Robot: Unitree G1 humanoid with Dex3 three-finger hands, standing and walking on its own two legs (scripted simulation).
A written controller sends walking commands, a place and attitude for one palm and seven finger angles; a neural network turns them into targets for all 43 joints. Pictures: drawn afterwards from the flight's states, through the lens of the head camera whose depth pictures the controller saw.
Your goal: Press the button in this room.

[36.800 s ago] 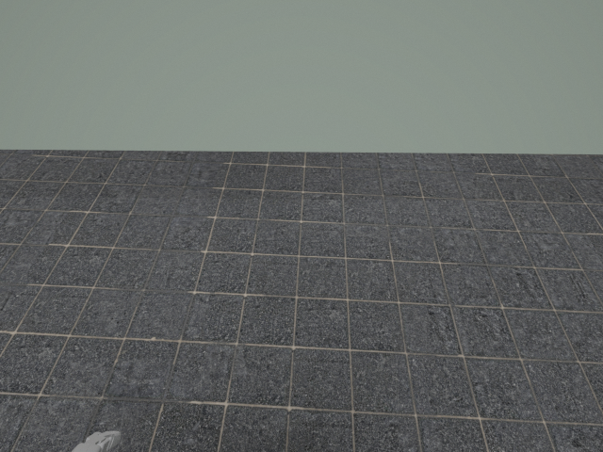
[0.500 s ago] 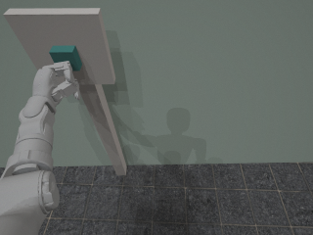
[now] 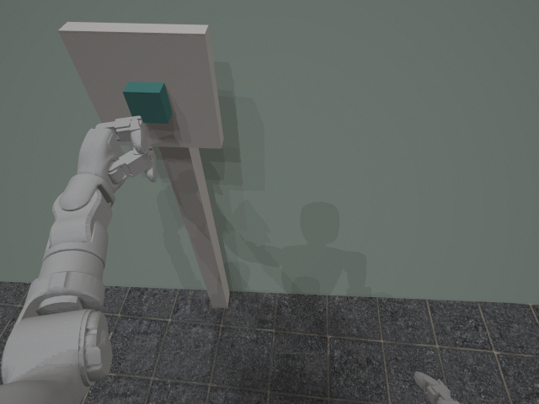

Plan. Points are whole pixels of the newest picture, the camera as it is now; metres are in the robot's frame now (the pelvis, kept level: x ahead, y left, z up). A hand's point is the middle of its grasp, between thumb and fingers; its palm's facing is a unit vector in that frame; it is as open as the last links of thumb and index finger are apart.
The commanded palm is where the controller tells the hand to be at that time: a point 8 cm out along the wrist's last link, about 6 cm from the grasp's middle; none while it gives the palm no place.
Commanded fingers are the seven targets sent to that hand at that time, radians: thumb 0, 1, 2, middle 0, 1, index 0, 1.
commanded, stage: aim a knuckle at the button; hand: left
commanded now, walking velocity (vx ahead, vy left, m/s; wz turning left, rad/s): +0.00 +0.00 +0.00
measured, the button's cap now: (149, 101) +0.53 +0.20 +0.18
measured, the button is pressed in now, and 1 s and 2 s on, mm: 0 13 0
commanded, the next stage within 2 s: press the button with the knuckle in 0.04 s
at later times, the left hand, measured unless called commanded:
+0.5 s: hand (156, 143) +0.46 +0.18 +0.15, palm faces -0.03 -1.00 +0.01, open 3.1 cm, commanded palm +0.44 +0.24 +0.15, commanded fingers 0.00 0.90 0.90 -1.30 -1.50 -1.30 -1.50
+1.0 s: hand (157, 134) +0.48 +0.19 +0.15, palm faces -0.03 -1.00 -0.01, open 2.8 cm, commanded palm +0.48 +0.23 +0.15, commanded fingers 0.00 0.90 0.90 -1.30 -1.50 -1.30 -1.50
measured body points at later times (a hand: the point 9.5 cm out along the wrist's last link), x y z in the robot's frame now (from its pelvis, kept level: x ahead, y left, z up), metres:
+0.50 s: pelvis -0.01 +0.00 +0.00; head +0.03 +0.00 +0.44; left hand +0.45 +0.24 +0.15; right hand +0.04 -0.27 -0.12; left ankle -0.01 +0.11 -0.73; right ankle -0.01 -0.12 -0.73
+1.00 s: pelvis -0.02 +0.00 -0.01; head +0.05 +0.00 +0.43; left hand +0.48 +0.24 +0.15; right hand +0.00 -0.27 -0.12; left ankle -0.01 +0.11 -0.73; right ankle -0.01 -0.12 -0.73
